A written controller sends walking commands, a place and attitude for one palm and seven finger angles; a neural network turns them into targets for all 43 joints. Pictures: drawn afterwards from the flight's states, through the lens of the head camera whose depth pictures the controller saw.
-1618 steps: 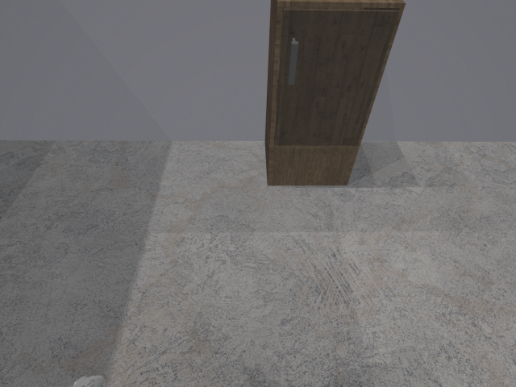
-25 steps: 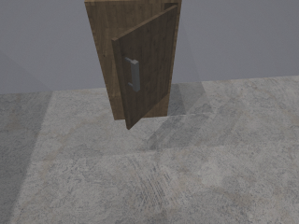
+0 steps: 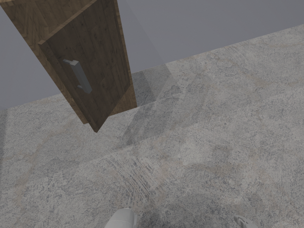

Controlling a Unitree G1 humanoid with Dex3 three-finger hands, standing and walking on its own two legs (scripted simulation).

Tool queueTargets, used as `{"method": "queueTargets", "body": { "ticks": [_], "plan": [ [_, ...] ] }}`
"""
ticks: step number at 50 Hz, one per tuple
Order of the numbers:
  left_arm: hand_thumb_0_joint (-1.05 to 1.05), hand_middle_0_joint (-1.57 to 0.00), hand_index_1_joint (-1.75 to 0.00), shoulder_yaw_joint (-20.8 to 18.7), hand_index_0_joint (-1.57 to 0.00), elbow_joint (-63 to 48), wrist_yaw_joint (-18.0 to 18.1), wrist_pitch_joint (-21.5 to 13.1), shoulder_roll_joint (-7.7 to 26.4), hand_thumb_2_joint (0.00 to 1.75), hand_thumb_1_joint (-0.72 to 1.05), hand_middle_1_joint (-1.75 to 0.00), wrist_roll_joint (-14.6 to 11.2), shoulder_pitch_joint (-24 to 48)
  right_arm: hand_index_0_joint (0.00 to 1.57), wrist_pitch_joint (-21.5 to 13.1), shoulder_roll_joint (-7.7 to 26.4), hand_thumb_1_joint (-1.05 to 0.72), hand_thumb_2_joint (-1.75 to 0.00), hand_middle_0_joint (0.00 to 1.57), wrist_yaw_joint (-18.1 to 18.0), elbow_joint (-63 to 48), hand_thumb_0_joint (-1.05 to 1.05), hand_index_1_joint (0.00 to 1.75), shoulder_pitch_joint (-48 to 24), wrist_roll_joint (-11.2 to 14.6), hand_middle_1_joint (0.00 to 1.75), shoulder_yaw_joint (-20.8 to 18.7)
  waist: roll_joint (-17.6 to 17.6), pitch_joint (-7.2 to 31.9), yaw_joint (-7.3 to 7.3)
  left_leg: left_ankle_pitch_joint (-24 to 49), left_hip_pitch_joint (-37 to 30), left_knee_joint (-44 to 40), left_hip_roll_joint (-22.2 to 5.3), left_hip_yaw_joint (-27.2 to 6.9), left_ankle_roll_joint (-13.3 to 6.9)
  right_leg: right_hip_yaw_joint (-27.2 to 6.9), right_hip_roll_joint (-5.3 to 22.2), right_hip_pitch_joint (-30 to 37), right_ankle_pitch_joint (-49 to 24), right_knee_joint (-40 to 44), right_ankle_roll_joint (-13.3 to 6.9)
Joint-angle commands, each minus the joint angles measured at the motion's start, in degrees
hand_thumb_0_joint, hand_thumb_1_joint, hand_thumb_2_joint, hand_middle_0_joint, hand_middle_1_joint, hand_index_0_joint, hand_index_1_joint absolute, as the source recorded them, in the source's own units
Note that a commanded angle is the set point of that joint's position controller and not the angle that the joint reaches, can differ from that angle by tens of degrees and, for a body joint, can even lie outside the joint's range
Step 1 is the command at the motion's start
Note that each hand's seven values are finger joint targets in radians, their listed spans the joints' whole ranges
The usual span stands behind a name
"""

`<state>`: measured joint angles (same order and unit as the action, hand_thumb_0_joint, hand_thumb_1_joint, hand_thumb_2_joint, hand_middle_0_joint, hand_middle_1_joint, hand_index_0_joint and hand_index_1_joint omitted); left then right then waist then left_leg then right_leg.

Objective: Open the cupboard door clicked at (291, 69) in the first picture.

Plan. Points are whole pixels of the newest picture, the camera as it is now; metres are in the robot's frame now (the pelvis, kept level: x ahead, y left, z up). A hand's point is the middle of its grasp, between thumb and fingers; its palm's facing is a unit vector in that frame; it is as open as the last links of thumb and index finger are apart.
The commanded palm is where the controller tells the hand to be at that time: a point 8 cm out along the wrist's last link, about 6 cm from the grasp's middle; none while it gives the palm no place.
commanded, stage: walk to a spot facing it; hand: left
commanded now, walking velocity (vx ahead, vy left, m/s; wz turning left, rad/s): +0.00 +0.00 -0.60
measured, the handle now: (77, 76) +0.62 +0.36 -0.05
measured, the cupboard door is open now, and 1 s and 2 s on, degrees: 45 45 45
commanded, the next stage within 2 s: none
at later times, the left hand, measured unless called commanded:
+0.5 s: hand (77, 213) +0.15 +0.26 -0.18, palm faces -0.22 -0.95 -0.22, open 7.4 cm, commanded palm none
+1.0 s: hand (131, 185) +0.25 +0.10 -0.16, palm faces -0.57 -0.79 -0.21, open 7.4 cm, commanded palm none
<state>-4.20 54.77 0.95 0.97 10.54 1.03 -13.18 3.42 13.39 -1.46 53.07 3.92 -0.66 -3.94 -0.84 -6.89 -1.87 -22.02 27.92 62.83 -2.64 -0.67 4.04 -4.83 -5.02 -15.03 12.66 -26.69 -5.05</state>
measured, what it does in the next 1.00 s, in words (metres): steps on the spot, turning right: left foot, then right foot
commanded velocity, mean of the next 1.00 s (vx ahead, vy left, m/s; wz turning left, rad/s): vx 0.14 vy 0.00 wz -0.58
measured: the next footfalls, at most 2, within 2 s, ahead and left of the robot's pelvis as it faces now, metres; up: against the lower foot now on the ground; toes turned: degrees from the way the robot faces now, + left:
left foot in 0.34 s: +0.07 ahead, +0.16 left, +0.00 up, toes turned -13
right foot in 0.76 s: +0.02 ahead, -0.08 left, +0.00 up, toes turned -33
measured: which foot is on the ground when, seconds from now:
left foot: up 0.00-0.32, down 0.34-0.76, up 0.78-1.00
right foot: down 0.00-0.32, up 0.34-0.74, down 0.76-1.00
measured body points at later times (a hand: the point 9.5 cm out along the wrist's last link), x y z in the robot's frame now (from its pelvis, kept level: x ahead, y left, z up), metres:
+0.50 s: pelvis +0.03 +0.06 +0.00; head +0.10 +0.08 +0.44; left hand +0.17 +0.31 -0.16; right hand +0.05 -0.20 -0.13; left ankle +0.03 +0.17 -0.74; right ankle -0.04 -0.07 -0.65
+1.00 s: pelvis +0.09 -0.02 +0.00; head +0.11 -0.05 +0.45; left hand +0.28 +0.14 -0.14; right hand -0.02 -0.26 -0.15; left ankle +0.21 +0.09 -0.68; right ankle -0.02 -0.06 -0.74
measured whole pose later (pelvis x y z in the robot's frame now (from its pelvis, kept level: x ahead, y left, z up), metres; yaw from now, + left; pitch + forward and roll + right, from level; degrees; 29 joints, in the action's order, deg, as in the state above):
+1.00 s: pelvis +0.09 -0.02 +0.00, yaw -36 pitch +1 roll +1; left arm -2.6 53.9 -1.2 -1.7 10.6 1.1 -14.0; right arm 1.1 13.6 1.2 52.8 12.2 -1.4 -3.5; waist -0.5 -4.2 1.2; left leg -17.5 31.6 56.4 -6.4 2.3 5.1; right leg -2.5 -1.9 -7.0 17.5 -23.8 -2.8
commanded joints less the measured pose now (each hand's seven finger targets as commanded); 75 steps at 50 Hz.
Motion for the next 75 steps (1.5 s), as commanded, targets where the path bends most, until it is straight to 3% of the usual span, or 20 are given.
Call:
{"method": "queueTargets", "body": {
  "ticks": [1, 9, 14, 15, 17, 19, 24, 33, 36, 37, 38, 39, 40, 46, 55, 58, 60, 61, 67, 75],
  "plan": [
    [0.0, -0.2, -0.3, -2.93, -0.2, -2.91, 0.71, -0.74, 11.11, 0.9, 0.9, -0.3, 0.06, -5.47, 0.2, -0.99, 3.74, -0.9, -0.9, 0.2, -0.72, -4.31, 0.0, 0.3, -0.49, 0.1, 0.3, -0.67, 7.11, 9.59, -0.78, 1.06, 6.23, -0.8, 0.07, -2.16, 0.29, -17.2, 14.53, 14.14, -29.07, 5.46, -2.89],
    [0.0, -0.2, -0.3, -3.42, -0.2, -4.98, 0.32, -0.33, 12.57, 0.9, 0.9, -0.3, 0.72, -4.24, 0.2, -2.06, 3.33, -0.9, -0.9, 0.2, -0.61, -7.22, 0.0, 0.3, -3.11, 0.54, 0.3, -0.48, 6.81, 8.6, -0.85, -1.95, 0.26, -12.15, 1.87, -2.35, -0.51, -23.36, 14.74, 8.46, -23.74, 4.97, -6.91],
    [0.0, -0.2, -0.3, -3.55, -0.2, -6.22, 0.26, 0.02, 12.65, 0.9, 0.9, -0.3, 0.27, 0.36, 0.2, -3.28, 3.85, -0.9, -0.9, 0.2, -1.1, -5.92, 0.0, 0.3, 5.01, 1.05, 0.3, -0.47, 6.61, 11.79, 3.0, 5.92, -15.6, -32.64, 2.7, -2.81, -1.6, -22.88, 11.06, 1.65, -22.33, -0.26, -2.76],
    [0.0, -0.2, -0.3, -3.13, -0.2, -6.8, 0.13, 0.06, 11.33, 0.9, 0.9, -0.3, -0.11, 1.21, 0.2, -3.83, 5.69, -0.9, -0.9, 0.2, -1.42, -5.05, 0.0, 0.3, 8.1, 0.85, 0.3, -0.7, 2.94, 13.2, 4.39, 10.07, -25.35, -39.93, -0.74, -4.81, -2.57, -19.14, 7.23, -5.22, -14.98, -3.99, 0.15],
    [0.0, -0.2, -0.3, -2.09, -0.2, -8.21, -0.84, -0.22, 8.28, 0.9, 0.9, -0.3, -0.42, 0.85, 0.2, -3.98, 13.36, -0.9, -0.9, 0.2, -1.76, -6.27, 0.0, 0.3, 10.13, -0.25, 0.3, -1.96, -15.47, 12.26, 4.11, 22.85, -30.6, -46.83, -25.71, -26.93, -13.28, -1.7, -0.32, -19.5, 23.84, -25.81, 6.4],
    [0.0, -0.2, -0.3, -2.82, -0.2, -8.08, -1.71, 0.38, 9.63, 0.9, 0.9, -0.3, 0.78, 1.87, 0.2, -3.83, 9.77, -0.9, -0.9, 0.2, -2.06, -7.05, 0.0, 0.3, 8.08, -1.35, 0.3, -0.35, -6.35, 6.77, 2.37, 28.45, -20.92, -46.6, -22.21, -19.94, -14.95, -0.63, 2.93, -19.1, 18.63, -38.32, 7.88],
    [0.0, -0.2, -0.3, -1.83, -0.2, -6.78, -2.99, 1.15, 7.2, 0.9, 0.9, -0.3, 0.25, 2.2, 0.2, -4.23, 7.7, -0.9, -0.9, 0.2, -1.96, -6.23, 0.0, 0.3, 10.43, -1.12, 0.3, 0.54, -8.87, 9.75, 1.63, 47.09, -27.04, -40.12, -13.11, -1.39, -10.16, 4.36, 5.09, -19.66, 11.64, -40.14, 8.78],
    [0.0, -0.2, -0.3, -0.14, -0.2, -9.28, -4.29, 0.78, 6.12, 0.9, 0.9, -0.3, 0.35, 12.48, 0.2, -4.17, 10.1, -0.9, -0.9, 0.2, -0.6, -2.5, 0.0, 0.3, 17.94, -1.64, 0.3, -0.49, -12.06, 7.55, 5.64, 23.91, -24.83, -42.04, -16.9, 1.71, -10.31, 10.63, 6.38, -10.47, 13.68, -16.11, 6.22],
    [0.0, -0.2, -0.3, -0.52, -0.2, -7.39, -4.31, 0.18, 7.19, 0.9, 0.9, -0.3, 0.49, 7.26, 0.2, -4.36, 10.7, -0.9, -0.9, 0.2, -0.1, -2.5, 0.0, 0.3, 16.42, -1.44, 0.3, -0.47, -7.97, 7.79, 1.99, 15.75, -17.12, -34.98, -15.26, 5.49, -7.28, 12.84, 4.05, 4.2, 7.55, -2.67, 3.89],
    [0.0, -0.2, -0.3, -1.33, -0.2, -5.04, -3.76, -0.45, 10.48, 0.9, 0.9, -0.3, 0.65, -0.33, 0.2, -4.66, 9.62, -0.9, -0.9, 0.2, 0.52, -3.23, 0.0, 0.3, 15.03, -0.74, 0.3, -0.28, -0.65, 11.06, -2.03, 14.98, -7.48, -24.95, -12.84, 9.45, -4.85, 7.76, 6.78, 19.32, 6.33, 2.15, 1.11],
    [0.0, -0.2, -0.3, -3.25, -0.2, -2.31, -2.63, -1.16, 17.94, 0.9, 0.9, -0.3, 0.94, -9.94, 0.2, -4.8, 4.93, -0.9, -0.9, 0.2, 1.12, -6.46, 0.0, 0.3, 10.09, 0.34, 0.3, 0.93, 18.55, 13.71, -6.96, -7.85, 9.84, -6.54, -4.11, 16.03, -1.14, -17.38, 23.59, 31.88, 6.73, 8.7, -5.61],
    [0.0, -0.2, -0.3, -3.75, -0.2, -1.64, -1.51, -0.94, 20.69, 0.9, 0.9, -0.3, -0.3, -12.16, 0.2, -4.37, 6.88, -0.9, -0.9, 0.2, 0.9, -8.73, 0.0, 0.3, 4.7, -0.31, 0.3, 0.85, 18.57, 10.83, -8.11, -17.61, 17.7, 3.33, -2.18, 6.98, -0.73, -27.28, 29.33, 28.18, 2.2, 11.59, -10.14],
    [0.0, -0.2, -0.3, -3.44, -0.2, -2.5, -0.85, -1.36, 18.56, 0.9, 0.9, -0.3, -0.41, -9.44, 0.2, -4.58, 7.9, -0.9, -0.9, 0.2, 1.03, -8.23, 0.0, 0.3, 4.58, -0.32, 0.3, 0.41, 13.93, 7.41, -6.16, -11.27, 20.09, 5.74, -4.56, 1.67, -1.05, -23.84, 27.63, 25.82, 3.61, 11.74, -10.99],
    [0.0, -0.2, -0.3, -1.81, -0.2, -4.59, -1.13, -3.8, 12.47, 0.9, 0.9, -0.3, -0.03, -0.96, 0.2, -3.9, 4.5, -0.9, -0.9, 0.2, 2.23, -4.77, 0.0, 0.3, 7.07, -0.79, 0.3, -0.46, 8.45, 2.12, 1.51, 4.02, 8.2, -3.8, -4.02, 3.16, 1.26, -9.4, 17.12, 7.92, -7.12, 13.02, -6.6],
    [0.0, -0.2, -0.3, -2.22, -0.2, -1.78, -1.16, -4.35, 12.19, 0.9, 0.9, -0.3, 0.38, -5.18, 0.2, -6.16, 3.09, -0.9, -0.9, 0.2, 2.48, -8.17, 0.0, 0.3, -0.9, -0.14, 0.3, -0.41, 9.27, 2.56, 0.02, 6.65, 1.44, -22.0, -0.34, 3.74, -0.53, -11.57, 16.39, 10.08, -13.88, 9.42, -5.7],
    [0.0, -0.2, -0.3, -2.35, -0.2, -1.99, -0.98, -4.43, 11.02, 0.9, 0.9, -0.3, -0.08, -2.04, 0.2, -7.22, 6.3, -0.9, -0.9, 0.2, 0.98, -3.31, 0.0, 0.3, 14.0, -0.43, 0.3, -1.24, 4.75, 8.79, 7.69, 11.26, -24.49, -34.41, 0.99, 3.96, -2.29, -7.52, 11.46, 0.28, -20.02, -5.01, -2.05],
    [0.0, -0.2, -0.3, -1.03, -0.2, -3.33, -1.98, -4.45, 4.79, 0.9, 0.9, -0.3, -1.01, -6.16, 0.2, -7.71, 17.03, -0.9, -0.9, 0.2, 0.05, 0.37, 0.0, 0.3, 29.88, -1.97, 0.3, -3.15, -22.85, 21.19, 11.23, 1.13, -43.82, -45.74, -26.14, -30.31, -11.02, 3.58, -0.96, -19.45, 20.75, -42.47, 3.25],
    [0.0, -0.2, -0.3, -1.24, -0.2, -3.9, -1.89, -4.47, 6.71, 0.9, 0.9, -0.3, -0.4, -3.16, 0.2, -6.93, 15.11, -0.9, -0.9, 0.2, -0.23, -0.27, 0.0, 0.3, 26.56, -1.73, 0.3, -2.2, -14.99, 16.82, 10.02, -3.31, -37.02, -49.28, -27.63, -34.56, -13.5, -1.41, 3.55, -22.38, 18.56, -49.65, 2.33],
    [0.0, -0.2, -0.3, -0.76, -0.2, -1.86, -3.93, -2.15, 2.81, 0.9, 0.9, -0.3, 0.85, -2.38, 0.2, -8.53, 4.39, -0.9, -0.9, 0.2, -0.2, -1.56, 0.0, 0.3, 15.21, -1.2, 0.3, 0.71, -7.05, 4.93, 1.69, 13.82, -18.04, -50.52, -16.47, -2.55, -8.65, 4.0, 10.44, -20.97, 2.17, -46.13, 4.71],
    [0.0, -0.2, -0.3, 0.3, -0.2, -5.49, -4.51, -1.32, 1.62, 0.9, 0.9, -0.3, 0.84, 9.22, 0.2, -8.0, 4.84, -0.9, -0.9, 0.2, 0.58, 2.29, 0.0, 0.3, 21.27, -1.29, 0.3, 0.63, -4.88, 1.61, 3.62, 13.52, -19.73, -53.18, -16.44, 7.2, -10.19, 8.45, 11.95, -20.83, -3.97, -22.3, 5.08]
  ]
}}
